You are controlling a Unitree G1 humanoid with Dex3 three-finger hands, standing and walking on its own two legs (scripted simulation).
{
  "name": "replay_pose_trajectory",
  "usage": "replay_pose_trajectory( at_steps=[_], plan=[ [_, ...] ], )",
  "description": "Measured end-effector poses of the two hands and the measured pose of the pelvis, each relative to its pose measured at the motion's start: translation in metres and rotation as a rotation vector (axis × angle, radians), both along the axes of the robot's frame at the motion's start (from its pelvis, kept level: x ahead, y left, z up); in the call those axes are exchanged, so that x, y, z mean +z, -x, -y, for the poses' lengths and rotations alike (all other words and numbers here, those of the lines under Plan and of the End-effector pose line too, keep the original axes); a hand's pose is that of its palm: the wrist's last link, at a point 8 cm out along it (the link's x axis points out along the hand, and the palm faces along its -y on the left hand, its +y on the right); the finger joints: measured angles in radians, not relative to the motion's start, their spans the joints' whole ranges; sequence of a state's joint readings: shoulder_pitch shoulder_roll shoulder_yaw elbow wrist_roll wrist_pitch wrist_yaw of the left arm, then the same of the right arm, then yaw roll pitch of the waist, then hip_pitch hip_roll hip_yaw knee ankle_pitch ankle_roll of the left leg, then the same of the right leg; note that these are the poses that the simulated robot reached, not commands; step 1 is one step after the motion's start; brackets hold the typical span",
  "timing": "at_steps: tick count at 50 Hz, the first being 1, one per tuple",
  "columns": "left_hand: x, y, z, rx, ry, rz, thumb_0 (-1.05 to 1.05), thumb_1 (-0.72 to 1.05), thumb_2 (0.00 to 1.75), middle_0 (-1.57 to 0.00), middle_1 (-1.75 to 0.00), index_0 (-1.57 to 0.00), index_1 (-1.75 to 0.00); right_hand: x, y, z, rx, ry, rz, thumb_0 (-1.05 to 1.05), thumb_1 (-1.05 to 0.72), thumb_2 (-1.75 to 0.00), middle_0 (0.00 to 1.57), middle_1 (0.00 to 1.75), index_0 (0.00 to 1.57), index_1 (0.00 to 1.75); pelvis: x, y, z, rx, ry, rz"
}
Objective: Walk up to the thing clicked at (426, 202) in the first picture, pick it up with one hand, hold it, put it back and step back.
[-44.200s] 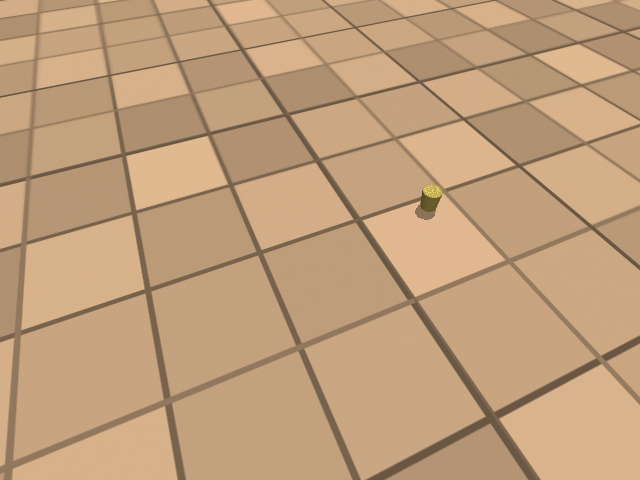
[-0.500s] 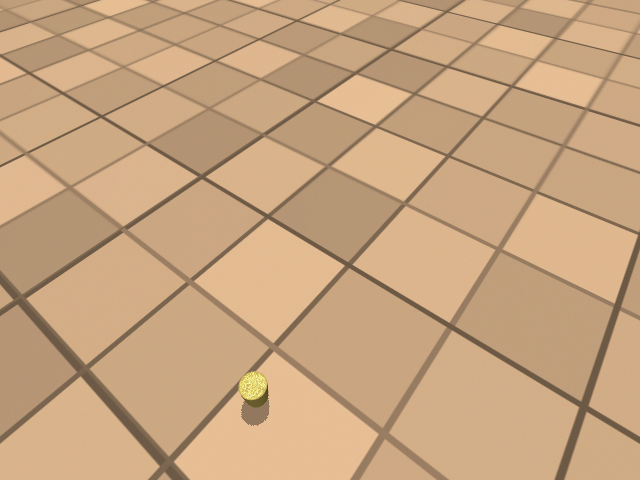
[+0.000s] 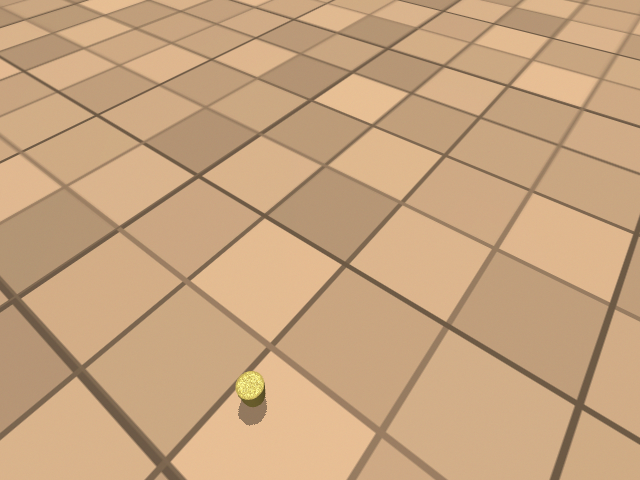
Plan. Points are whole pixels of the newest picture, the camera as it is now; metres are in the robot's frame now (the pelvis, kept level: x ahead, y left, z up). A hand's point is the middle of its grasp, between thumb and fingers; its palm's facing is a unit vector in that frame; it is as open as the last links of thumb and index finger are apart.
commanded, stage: stand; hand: left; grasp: from above
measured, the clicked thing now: (252, 390) +0.48 +0.23 -0.74
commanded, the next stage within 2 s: step back in 0.04 s
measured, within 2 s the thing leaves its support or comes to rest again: neither
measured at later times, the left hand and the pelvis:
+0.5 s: hand out of the picture +0.02 +0.26 -0.16, palm faces +0.00 -0.91 -0.42, open 7.4 cm; pelvis -0.08 +0.00 -0.02, yaw +2 degrees
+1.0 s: hand out of the picture -0.10 +0.29 -0.18, palm faces -0.05 -0.91 -0.40, open 7.4 cm; pelvis -0.20 +0.02 -0.03, yaw -3 degrees
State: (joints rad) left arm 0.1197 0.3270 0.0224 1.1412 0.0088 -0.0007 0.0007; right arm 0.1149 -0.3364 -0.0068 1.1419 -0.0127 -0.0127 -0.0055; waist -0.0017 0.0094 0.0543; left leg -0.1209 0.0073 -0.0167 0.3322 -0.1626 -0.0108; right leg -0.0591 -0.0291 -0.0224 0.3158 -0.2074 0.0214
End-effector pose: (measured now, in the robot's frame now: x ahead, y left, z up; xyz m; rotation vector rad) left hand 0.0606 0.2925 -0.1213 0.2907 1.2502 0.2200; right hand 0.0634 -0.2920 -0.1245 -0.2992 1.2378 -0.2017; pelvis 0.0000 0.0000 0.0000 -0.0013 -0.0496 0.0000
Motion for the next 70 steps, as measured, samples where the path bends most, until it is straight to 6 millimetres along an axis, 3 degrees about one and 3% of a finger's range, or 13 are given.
replay_pose_trajectory(
  at_steps=[4,11,16,20,26,30,37,44,51,56,61,66,70],
  plan=[
    [0.000,-0.001,-0.002,0.006,-0.001,0.007,0.01,0.91,0.90,-0.20,-0.30,-0.20,-0.30,-0.001,-0.001,0.002,-0.006,-0.004,0.001,0.00,-0.90,-0.90,0.20,0.30,0.20,0.30,-0.002,0.003,0.000,-0.001,0.000,-0.008],
    [-0.003,0.002,-0.014,-0.015,-0.061,0.021,0.01,0.91,0.90,-0.20,-0.30,-0.20,-0.30,-0.008,0.000,0.018,-0.014,0.008,0.024,0.00,-0.90,-0.90,0.21,0.30,0.20,0.30,-0.014,0.029,0.007,-0.006,-0.013,-0.020],
    [-0.004,0.020,-0.010,-0.032,-0.097,0.029,0.01,0.91,0.90,-0.20,-0.30,-0.20,-0.30,-0.020,0.002,0.037,-0.007,0.021,0.052,0.00,-0.90,-0.90,0.21,0.30,0.20,0.30,-0.026,0.049,0.017,0.003,-0.004,-0.012],
    [0.000,0.040,-0.007,-0.035,-0.100,0.019,0.01,0.91,0.90,-0.20,-0.30,-0.20,-0.30,-0.019,0.012,0.038,0.002,0.028,0.052,0.00,-0.91,-0.90,0.20,0.30,0.20,0.30,-0.023,0.063,0.013,0.002,-0.022,-0.015],
    [0.001,0.046,-0.015,-0.032,-0.096,0.085,0.01,0.90,0.90,-0.20,-0.30,-0.20,-0.30,-0.018,0.052,0.027,0.040,0.045,-0.027,0.00,-0.91,-0.90,0.20,0.30,0.20,0.30,-0.022,0.084,0.002,0.037,-0.014,-0.034],
    [-0.011,0.052,-0.031,-0.021,-0.070,0.144,0.01,0.90,0.90,-0.20,-0.30,-0.20,-0.30,-0.019,0.079,0.013,0.070,0.076,-0.060,0.00,-0.91,-0.90,0.20,0.30,0.20,0.30,-0.031,0.103,-0.012,0.066,-0.001,-0.030],
    [-0.015,0.087,-0.047,0.004,-0.043,0.096,0.01,0.91,0.90,-0.20,-0.30,-0.20,-0.30,0.004,0.119,-0.013,0.060,0.079,-0.043,0.00,-0.90,-0.90,0.21,0.30,0.20,0.30,-0.018,0.132,-0.025,0.041,0.022,-0.022],
    [-0.014,0.131,-0.048,-0.034,-0.045,0.055,0.01,0.91,0.90,-0.20,-0.30,-0.20,-0.30,0.010,0.129,-0.016,0.039,0.087,0.068,0.00,-0.90,-0.90,0.21,0.30,0.20,0.30,-0.017,0.163,-0.028,-0.011,0.022,-0.019],
    [-0.015,0.169,-0.035,-0.085,-0.075,0.048,0.01,0.91,0.90,-0.20,-0.30,-0.20,-0.30,-0.010,0.154,-0.001,0.009,0.051,0.149,0.00,-0.90,-0.90,0.21,0.30,0.20,0.30,-0.032,0.203,-0.018,-0.063,0.021,0.000],
    [-0.002,0.198,-0.027,-0.092,-0.073,0.068,0.01,0.90,0.90,-0.20,-0.30,-0.20,-0.30,-0.012,0.190,0.002,-0.026,0.027,0.119,0.00,-0.90,-0.90,0.21,0.30,0.20,0.30,-0.025,0.228,-0.016,-0.062,-0.004,0.003],
    [0.008,0.206,-0.033,-0.094,-0.089,0.128,0.01,0.90,0.90,-0.20,-0.30,-0.20,-0.30,-0.011,0.236,0.001,-0.012,0.046,0.063,0.00,-0.90,-0.90,0.21,0.30,0.20,0.30,-0.022,0.255,-0.023,-0.037,-0.016,-0.015],
    [-0.002,0.214,-0.049,-0.100,-0.079,0.204,0.01,0.90,0.90,-0.20,-0.30,-0.20,-0.30,-0.014,0.281,-0.007,0.017,0.087,0.012,0.00,-0.90,-0.90,0.20,0.30,0.20,0.30,-0.033,0.288,-0.035,0.006,-0.014,-0.010],
    [-0.007,0.238,-0.055,-0.084,-0.065,0.176,0.01,0.90,0.90,-0.20,-0.30,-0.20,-0.30,-0.005,0.314,-0.018,0.015,0.081,0.007,0.00,-0.90,-0.90,0.21,0.30,0.20,0.30,-0.028,0.313,-0.039,-0.007,-0.009,0.007]
  ],
)
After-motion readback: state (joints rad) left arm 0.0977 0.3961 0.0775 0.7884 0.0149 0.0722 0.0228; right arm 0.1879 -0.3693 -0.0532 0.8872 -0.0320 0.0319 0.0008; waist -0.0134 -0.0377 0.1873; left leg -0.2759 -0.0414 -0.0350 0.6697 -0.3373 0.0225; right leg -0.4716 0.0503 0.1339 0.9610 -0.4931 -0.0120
